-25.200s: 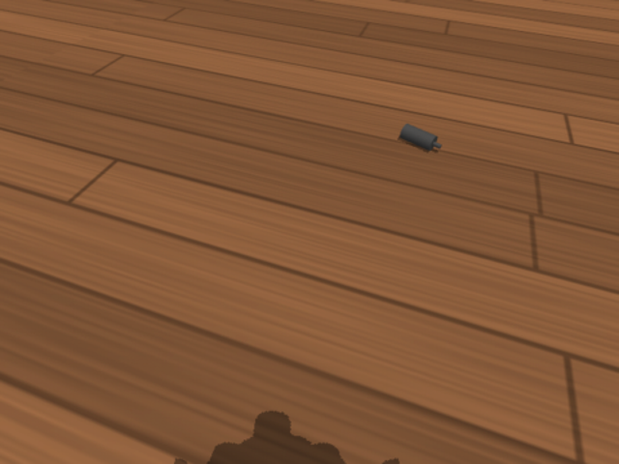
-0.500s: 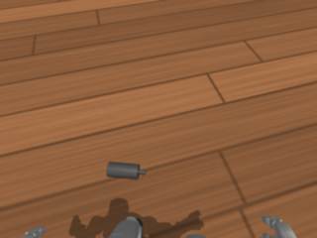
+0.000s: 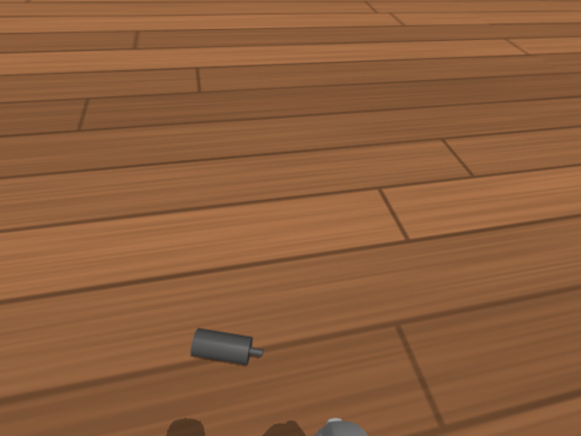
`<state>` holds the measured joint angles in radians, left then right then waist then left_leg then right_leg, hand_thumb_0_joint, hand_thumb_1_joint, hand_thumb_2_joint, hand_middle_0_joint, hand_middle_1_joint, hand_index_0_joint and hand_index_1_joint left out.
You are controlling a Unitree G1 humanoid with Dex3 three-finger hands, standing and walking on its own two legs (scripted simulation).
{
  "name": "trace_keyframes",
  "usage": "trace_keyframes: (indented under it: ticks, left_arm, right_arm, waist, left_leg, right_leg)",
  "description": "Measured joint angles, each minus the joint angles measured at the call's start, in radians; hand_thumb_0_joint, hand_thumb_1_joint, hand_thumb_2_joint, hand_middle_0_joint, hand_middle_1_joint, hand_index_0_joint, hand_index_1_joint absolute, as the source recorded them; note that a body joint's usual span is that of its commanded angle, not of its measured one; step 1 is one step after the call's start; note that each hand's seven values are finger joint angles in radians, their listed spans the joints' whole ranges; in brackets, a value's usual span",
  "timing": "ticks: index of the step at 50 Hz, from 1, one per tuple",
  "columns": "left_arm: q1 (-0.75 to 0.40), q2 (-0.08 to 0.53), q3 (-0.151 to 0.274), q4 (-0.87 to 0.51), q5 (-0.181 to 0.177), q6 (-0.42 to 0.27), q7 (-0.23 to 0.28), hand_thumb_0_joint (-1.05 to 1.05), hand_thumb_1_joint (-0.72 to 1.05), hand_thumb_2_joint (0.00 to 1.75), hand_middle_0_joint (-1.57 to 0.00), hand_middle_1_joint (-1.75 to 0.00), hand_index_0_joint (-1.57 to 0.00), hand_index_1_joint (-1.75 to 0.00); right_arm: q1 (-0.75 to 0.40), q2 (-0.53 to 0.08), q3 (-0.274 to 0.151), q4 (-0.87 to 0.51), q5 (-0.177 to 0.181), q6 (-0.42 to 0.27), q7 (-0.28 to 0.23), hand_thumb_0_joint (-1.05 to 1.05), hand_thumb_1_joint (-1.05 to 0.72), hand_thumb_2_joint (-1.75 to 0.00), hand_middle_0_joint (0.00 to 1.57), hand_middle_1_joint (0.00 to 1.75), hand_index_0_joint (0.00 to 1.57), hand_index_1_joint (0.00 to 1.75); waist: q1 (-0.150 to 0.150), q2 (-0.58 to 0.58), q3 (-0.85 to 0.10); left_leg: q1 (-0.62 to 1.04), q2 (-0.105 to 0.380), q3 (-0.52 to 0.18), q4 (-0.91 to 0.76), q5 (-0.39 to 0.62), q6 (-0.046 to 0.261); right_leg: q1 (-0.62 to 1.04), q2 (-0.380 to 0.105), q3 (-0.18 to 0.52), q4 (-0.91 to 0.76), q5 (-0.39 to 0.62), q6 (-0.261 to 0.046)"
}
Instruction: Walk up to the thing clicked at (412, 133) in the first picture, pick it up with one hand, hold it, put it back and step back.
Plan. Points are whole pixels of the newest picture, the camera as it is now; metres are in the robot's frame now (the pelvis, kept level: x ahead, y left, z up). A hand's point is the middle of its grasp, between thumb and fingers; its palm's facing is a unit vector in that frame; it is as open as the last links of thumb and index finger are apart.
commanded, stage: walk up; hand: left
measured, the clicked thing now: (228, 347) +0.53 +0.16 -0.72
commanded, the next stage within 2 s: none
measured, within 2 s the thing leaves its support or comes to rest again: neither
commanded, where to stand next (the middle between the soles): +0.12 -0.01 m, yaw -7 degrees
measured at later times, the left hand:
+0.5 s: hand out of the picture +0.09 +0.30 -0.16, palm faces +0.00 -0.88 -0.47, open 7.4 cm
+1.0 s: hand out of the picture +0.10 +0.24 -0.14, palm faces -0.15 -0.90 -0.41, open 7.4 cm
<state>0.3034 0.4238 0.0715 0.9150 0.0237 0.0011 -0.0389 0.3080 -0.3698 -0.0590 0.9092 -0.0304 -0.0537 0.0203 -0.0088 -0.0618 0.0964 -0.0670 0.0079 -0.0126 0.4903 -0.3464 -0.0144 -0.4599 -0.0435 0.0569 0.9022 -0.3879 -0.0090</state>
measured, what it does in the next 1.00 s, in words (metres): steps on the spot: right foot, then left foot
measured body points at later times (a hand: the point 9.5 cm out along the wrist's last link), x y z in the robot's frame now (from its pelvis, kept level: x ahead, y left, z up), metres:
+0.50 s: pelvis -0.04 +0.01 -0.03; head -0.01 +0.01 +0.41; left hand +0.09 +0.34 -0.13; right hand +0.00 -0.31 -0.16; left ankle -0.05 +0.13 -0.73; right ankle +0.12 -0.14 -0.72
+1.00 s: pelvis -0.02 -0.02 -0.01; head -0.02 -0.03 +0.44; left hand +0.11 +0.28 -0.11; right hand -0.03 -0.36 -0.12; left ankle -0.04 +0.12 -0.69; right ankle +0.00 -0.14 -0.73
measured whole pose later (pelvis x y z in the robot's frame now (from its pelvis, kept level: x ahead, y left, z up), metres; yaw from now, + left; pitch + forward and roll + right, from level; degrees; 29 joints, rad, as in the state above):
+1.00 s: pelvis -0.02 -0.02 -0.01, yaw -6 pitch -4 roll -1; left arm 0.27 0.39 0.04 0.88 0.03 -0.09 -0.02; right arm 0.33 -0.45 -0.08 0.87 -0.03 0.03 0.03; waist -0.03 0.04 0.07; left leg -0.31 0.05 -0.03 0.96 -0.51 0.02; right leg -0.25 0.03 -0.02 0.63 -0.30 -0.03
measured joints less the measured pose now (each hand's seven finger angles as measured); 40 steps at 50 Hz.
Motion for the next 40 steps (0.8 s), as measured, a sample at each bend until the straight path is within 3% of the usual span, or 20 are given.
trace_keyframes:
  ticks: [5,7,9,11,15,21,23,24,25,27,29,31,36,40]
  left_arm:
    - [-0.046,-0.014,-0.011,-0.004,-0.017,-0.016,0.012,0.01,0.91,0.90,-0.21,-0.30,-0.20,-0.30]
    - [-0.076,-0.035,-0.010,0.000,-0.015,-0.023,0.025,0.01,0.91,0.90,-0.21,-0.30,-0.20,-0.30]
    - [-0.114,-0.058,-0.020,-0.014,-0.009,-0.023,0.033,0.00,0.91,0.90,-0.21,-0.30,-0.20,-0.30]
    - [-0.148,-0.072,-0.031,-0.040,-0.003,-0.021,0.039,0.00,0.91,0.90,-0.21,-0.30,-0.20,-0.30]
    - [-0.187,-0.084,-0.040,-0.074,0.004,-0.013,0.054,0.00,0.90,0.90,-0.21,-0.30,-0.21,-0.30]
    - [-0.192,-0.047,-0.021,-0.086,0.016,0.004,0.073,0.00,0.90,0.90,-0.21,-0.30,-0.21,-0.30]
    - [-0.198,-0.019,-0.010,-0.084,0.012,0.016,0.075,0.00,0.90,0.90,-0.21,-0.30,-0.21,-0.30]
    - [-0.196,-0.008,-0.003,-0.079,0.007,0.023,0.079,0.00,0.90,0.90,-0.21,-0.30,-0.21,-0.30]
    - [-0.184,-0.007,0.004,-0.071,0.000,0.029,0.084,0.00,0.90,0.90,-0.21,-0.30,-0.21,-0.30]
    - [-0.157,-0.009,0.009,-0.039,-0.005,0.035,0.088,0.00,0.90,0.90,-0.21,-0.30,-0.20,-0.30]
    - [-0.139,0.003,0.012,-0.015,-0.015,0.036,0.079,0.00,0.91,0.90,-0.21,-0.30,-0.20,-0.30]
    - [-0.113,0.019,0.016,-0.008,-0.018,0.031,0.069,0.00,0.91,0.90,-0.21,-0.30,-0.20,-0.30]
    - [-0.024,0.021,0.008,0.022,0.003,0.012,0.031,0.01,0.91,0.90,-0.21,-0.30,-0.20,-0.30]
    - [0.004,0.012,-0.006,0.044,0.013,0.003,0.011,0.01,0.91,0.90,-0.21,-0.30,-0.20,-0.30]
  right_arm:
    - [-0.039,-0.037,-0.005,-0.019,0.019,0.045,-0.020,0.00,-0.90,-0.90,0.21,0.30,0.21,0.30]
    - [-0.078,-0.054,-0.012,-0.024,0.031,0.076,-0.028,0.00,-0.90,-0.90,0.21,0.30,0.21,0.30]
    - [-0.120,-0.059,-0.015,-0.036,0.035,0.105,-0.037,0.01,-0.90,-0.90,0.20,0.30,0.21,0.30]
    - [-0.149,-0.058,-0.015,-0.049,0.037,0.123,-0.039,0.00,-0.90,-0.90,0.20,0.30,0.20,0.30]
    - [-0.157,-0.056,-0.015,-0.065,0.028,0.135,-0.025,0.00,-0.90,-0.90,0.20,0.30,0.20,0.30]
    - [-0.098,-0.047,-0.013,-0.038,0.004,0.150,0.008,0.00,-0.90,-0.90,0.20,0.30,0.21,0.30]
    - [-0.079,-0.035,-0.016,-0.021,-0.003,0.143,0.016,0.00,-0.90,-0.90,0.20,0.30,0.21,0.30]
    - [-0.071,-0.027,-0.016,-0.013,-0.010,0.141,0.019,0.00,-0.90,-0.90,0.20,0.30,0.21,0.30]
    - [-0.060,-0.026,-0.015,-0.011,-0.016,0.142,0.022,0.00,-0.90,-0.90,0.20,0.30,0.21,0.30]
    - [-0.046,-0.029,-0.013,-0.004,-0.021,0.142,0.022,0.00,-0.90,-0.90,0.21,0.30,0.21,0.30]
    - [-0.037,-0.016,-0.009,0.007,-0.026,0.133,0.009,0.00,-0.90,-0.90,0.21,0.30,0.21,0.30]
    - [-0.030,0.000,-0.002,0.012,-0.022,0.112,-0.001,0.00,-0.90,-0.90,0.21,0.30,0.21,0.30]
    - [-0.011,-0.009,-0.008,-0.013,-0.020,0.051,0.009,0.01,-0.90,-0.90,0.21,0.30,0.21,0.30]
    - [0.016,-0.033,-0.013,-0.051,-0.017,0.013,0.013,0.00,-0.90,-0.90,0.21,0.30,0.21,0.30]
  waist:
    - [-0.008,0.024,0.044]
    - [-0.006,0.070,0.068]
    - [-0.012,0.101,0.098]
    - [-0.003,0.103,0.124]
    - [0.000,0.120,0.121]
    - [-0.005,0.120,0.064]
    - [-0.002,0.083,0.059]
    - [0.007,0.056,0.062]
    - [0.008,0.054,0.054]
    - [-0.027,0.086,0.038]
    - [-0.045,0.082,0.027]
    - [-0.036,0.053,0.013]
    - [-0.021,0.033,-0.018]
    - [-0.031,0.031,-0.030]
  left_leg:
    - [-0.027,0.033,0.010,0.120,-0.083,-0.029]
    - [-0.078,0.067,-0.002,0.250,-0.142,-0.005]
    - [-0.168,0.038,-0.056,0.428,-0.209,0.021]
    - [-0.252,-0.013,-0.062,0.594,-0.250,0.033]
    - [-0.347,-0.044,-0.062,0.719,-0.203,0.028]
    - [-0.268,-0.007,-0.023,0.432,-0.229,0.023]
    - [-0.236,-0.022,0.008,0.338,-0.137,0.028]
    - [-0.230,-0.034,0.032,0.334,-0.118,0.030]
    - [-0.231,-0.028,0.044,0.335,-0.115,0.033]
    - [-0.236,0.001,0.024,0.326,-0.106,0.046]
    - [-0.231,0.008,0.014,0.272,-0.068,0.044]
    - [-0.225,0.004,0.029,0.207,-0.028,0.037]
    - [-0.192,0.021,0.068,0.129,-0.007,0.061]
    - [-0.143,0.047,0.096,0.097,-0.007,0.040]
  right_leg:
    - [0.056,-0.004,-0.039,-0.262,0.203,0.002]
    - [0.059,0.030,-0.057,-0.266,0.256,0.010]
    - [0.036,0.038,-0.070,-0.237,0.239,0.006]
    - [0.020,0.026,-0.059,-0.241,0.249,0.002]
    - [-0.006,0.011,-0.054,-0.274,0.284,0.001]
    - [-0.054,-0.011,-0.060,-0.244,0.290,0.019]
    - [-0.076,-0.032,-0.040,-0.213,0.276,0.033]
    - [-0.090,-0.033,-0.009,-0.179,0.208,0.025]
    - [-0.110,-0.009,0.017,-0.126,0.102,0.017]
    - [-0.134,0.068,0.042,0.039,-0.046,0.005]
    - [-0.137,0.116,0.070,0.184,-0.044,-0.005]
    - [-0.115,0.133,0.090,0.244,-0.001,-0.009]
    - [0.052,0.096,0.021,0.064,-0.055,0.019]
    - [0.128,0.073,-0.003,-0.084,-0.124,0.006]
